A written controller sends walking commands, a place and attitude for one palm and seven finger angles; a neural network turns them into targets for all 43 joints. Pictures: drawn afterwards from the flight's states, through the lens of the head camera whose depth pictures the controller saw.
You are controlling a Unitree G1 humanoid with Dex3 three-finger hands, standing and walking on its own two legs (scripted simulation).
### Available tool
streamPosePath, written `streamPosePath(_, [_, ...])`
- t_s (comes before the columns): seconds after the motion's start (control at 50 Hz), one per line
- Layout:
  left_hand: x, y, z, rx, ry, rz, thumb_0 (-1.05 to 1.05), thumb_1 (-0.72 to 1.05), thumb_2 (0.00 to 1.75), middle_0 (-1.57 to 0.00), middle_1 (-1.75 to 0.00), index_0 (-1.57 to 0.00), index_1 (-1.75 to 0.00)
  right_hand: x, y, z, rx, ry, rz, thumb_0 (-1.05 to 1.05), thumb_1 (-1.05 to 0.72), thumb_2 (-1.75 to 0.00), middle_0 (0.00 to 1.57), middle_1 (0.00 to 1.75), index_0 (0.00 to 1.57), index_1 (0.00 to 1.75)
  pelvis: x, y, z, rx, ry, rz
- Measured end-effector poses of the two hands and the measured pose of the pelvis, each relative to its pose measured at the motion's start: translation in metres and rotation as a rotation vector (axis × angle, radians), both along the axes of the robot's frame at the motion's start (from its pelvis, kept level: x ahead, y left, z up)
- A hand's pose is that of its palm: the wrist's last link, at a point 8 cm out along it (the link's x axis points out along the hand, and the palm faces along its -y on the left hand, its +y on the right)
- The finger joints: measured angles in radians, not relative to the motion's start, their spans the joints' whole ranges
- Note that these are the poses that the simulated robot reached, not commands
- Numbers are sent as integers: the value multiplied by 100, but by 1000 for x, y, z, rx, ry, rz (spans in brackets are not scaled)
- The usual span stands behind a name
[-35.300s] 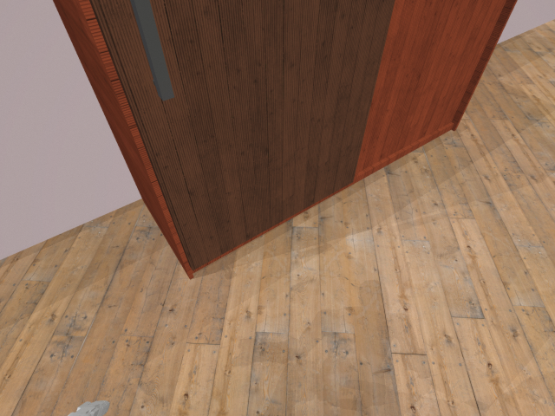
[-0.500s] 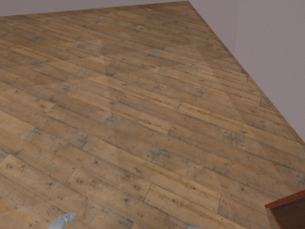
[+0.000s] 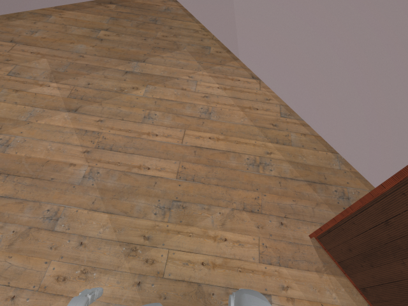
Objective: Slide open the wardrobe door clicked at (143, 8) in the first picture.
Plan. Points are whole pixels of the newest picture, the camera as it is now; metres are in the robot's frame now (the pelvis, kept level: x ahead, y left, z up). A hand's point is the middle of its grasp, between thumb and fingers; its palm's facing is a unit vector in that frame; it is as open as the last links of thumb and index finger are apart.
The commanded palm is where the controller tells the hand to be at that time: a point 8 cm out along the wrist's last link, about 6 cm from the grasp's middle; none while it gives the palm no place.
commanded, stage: turn to face it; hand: left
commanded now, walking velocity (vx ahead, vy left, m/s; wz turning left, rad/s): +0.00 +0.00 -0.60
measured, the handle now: out of the picture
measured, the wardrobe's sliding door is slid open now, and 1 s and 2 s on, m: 0.00 0.00 0.00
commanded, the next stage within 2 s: take the last steps up to it in 1.50 s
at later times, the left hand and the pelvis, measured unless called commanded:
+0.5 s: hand (146, 295) +0.15 +0.13 -0.17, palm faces -0.27 -0.94 -0.23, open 7.4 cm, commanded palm none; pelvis +0.02 -0.04 +0.00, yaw -17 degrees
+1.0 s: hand (190, 251) +0.25 +0.04 -0.16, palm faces -0.56 -0.77 -0.29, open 7.4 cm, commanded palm none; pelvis +0.03 -0.06 -0.02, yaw -35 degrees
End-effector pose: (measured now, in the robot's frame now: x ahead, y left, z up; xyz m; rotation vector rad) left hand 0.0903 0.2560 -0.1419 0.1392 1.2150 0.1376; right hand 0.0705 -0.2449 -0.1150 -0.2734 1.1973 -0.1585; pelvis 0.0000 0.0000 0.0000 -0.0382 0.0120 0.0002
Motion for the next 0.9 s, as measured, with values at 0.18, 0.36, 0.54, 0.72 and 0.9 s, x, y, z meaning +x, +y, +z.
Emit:
streamPosePath(0.18, [56, -33, 18, 49, -51, -151, 1, 91, 90, -20, -30, -20, -30, -48, -23, -20, 65, 54, -171, 1, -90, -89, 20, 30, 21, 30, 6, -20, -1, 7, 7, -120])
streamPosePath(0.36, [73, -75, 19, 95, -58, -258, 1, 90, 90, -20, -30, -20, -30, -63, -69, -34, 50, 81, -294, 1, -90, -90, 20, 30, 20, 30, 10, -43, -8, 37, 1, -218])
streamPosePath(0.54, [75, -75, -2, 38, 40, -320, 1, 90, 90, -20, -30, -20, -30, -26, -71, -7, -10, -65, -339, 1, -90, -90, 20, 30, 20, 30, 26, -33, -6, 43, 3, -325])
streamPosePath(0.72, [122, -72, 0, 31, 29, -419, 1, 90, 90, -20, -30, -20, -30, -47, -47, 4, -20, -75, -404, 1, -90, -89, 20, 30, 21, 30, 35, -25, -1, 8, -1, -450])
streamPosePath(0.9, [171, -131, 20, 65, -54, -588, 1, 91, 90, -20, -30, -20, -30, -121, -47, -19, 56, 17, -590, 1, -90, -89, 20, 30, 21, 30, 32, -48, -3, 11, 8, -566])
